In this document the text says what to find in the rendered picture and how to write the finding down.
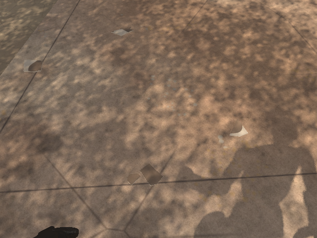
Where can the robot left hand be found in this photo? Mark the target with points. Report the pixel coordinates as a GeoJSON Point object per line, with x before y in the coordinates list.
{"type": "Point", "coordinates": [59, 232]}

